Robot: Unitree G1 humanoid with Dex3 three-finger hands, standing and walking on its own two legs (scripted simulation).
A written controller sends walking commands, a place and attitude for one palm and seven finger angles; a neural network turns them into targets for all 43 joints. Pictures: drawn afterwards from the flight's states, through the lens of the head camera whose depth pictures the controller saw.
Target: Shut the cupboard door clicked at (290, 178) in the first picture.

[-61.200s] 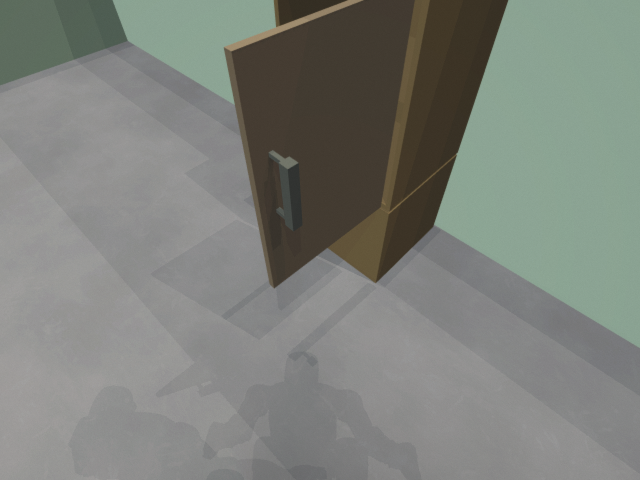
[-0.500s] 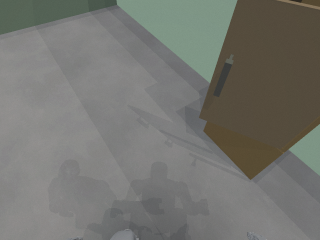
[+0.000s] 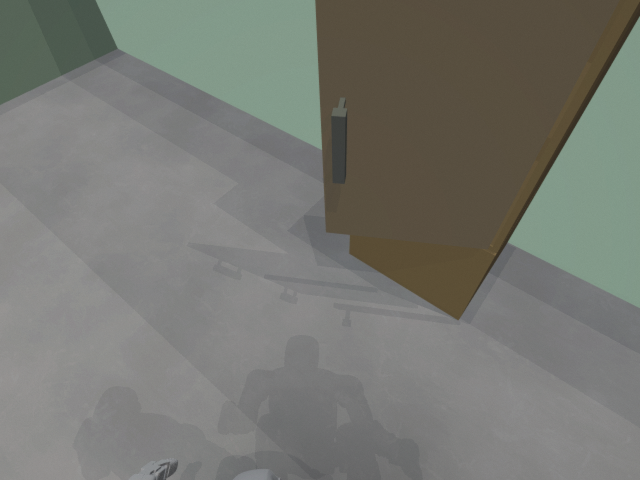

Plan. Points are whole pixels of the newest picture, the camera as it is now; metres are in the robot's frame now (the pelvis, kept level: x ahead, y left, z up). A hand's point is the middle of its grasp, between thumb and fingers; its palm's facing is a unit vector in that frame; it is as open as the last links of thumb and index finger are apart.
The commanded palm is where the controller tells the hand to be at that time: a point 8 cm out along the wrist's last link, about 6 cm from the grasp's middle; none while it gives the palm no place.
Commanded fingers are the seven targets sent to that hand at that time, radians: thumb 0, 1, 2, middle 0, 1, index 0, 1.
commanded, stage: take the last steps up to it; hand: left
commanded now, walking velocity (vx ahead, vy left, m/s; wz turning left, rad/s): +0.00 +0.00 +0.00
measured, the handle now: (340, 141) +0.69 -0.02 -0.01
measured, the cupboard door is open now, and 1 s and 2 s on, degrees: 29 29 29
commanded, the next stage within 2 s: come to a stop and stand still in 0.68 s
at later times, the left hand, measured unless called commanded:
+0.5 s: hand (209, 461) +0.17 +0.18 -0.16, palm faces -0.15 -0.98 -0.14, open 7.4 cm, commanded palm none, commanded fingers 0.00 0.90 0.90 -0.20 -0.30 -0.20 -0.30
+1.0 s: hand (289, 383) +0.28 +0.07 -0.18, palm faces -0.12 -0.98 -0.18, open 7.3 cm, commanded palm none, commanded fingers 0.00 0.90 0.90 -0.20 -0.30 -0.20 -0.30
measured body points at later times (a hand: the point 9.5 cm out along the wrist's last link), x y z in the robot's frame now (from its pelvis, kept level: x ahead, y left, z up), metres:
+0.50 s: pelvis +0.08 -0.01 +0.02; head +0.12 +0.02 +0.47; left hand +0.18 +0.23 -0.15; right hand +0.02 -0.24 -0.12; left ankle +0.04 +0.11 -0.73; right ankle +0.08 -0.16 -0.65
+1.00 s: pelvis +0.22 -0.09 +0.00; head +0.25 -0.09 +0.45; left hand +0.29 +0.12 -0.16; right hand +0.25 -0.34 -0.14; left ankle +0.26 -0.01 -0.73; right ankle +0.19 -0.19 -0.73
